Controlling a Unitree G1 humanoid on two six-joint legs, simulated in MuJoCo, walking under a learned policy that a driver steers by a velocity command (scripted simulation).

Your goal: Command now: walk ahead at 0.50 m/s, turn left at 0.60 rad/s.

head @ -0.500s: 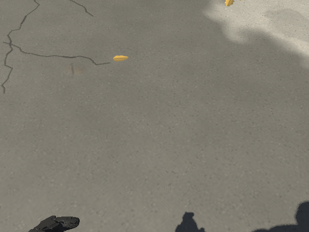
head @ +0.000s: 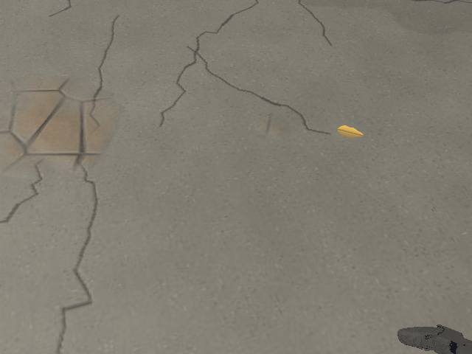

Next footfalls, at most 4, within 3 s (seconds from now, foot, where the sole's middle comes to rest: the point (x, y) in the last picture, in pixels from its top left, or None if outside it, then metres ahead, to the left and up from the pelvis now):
0.54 right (269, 334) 0.50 -0.03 -0.76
1.02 left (165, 286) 0.62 0.27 -0.76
1.56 right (195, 191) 0.96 0.23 -0.76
2.06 left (148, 130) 1.23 0.44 -0.76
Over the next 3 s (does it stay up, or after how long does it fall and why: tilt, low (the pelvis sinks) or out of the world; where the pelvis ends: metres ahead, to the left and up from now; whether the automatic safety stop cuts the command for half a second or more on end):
stays up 1.15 0.34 0.01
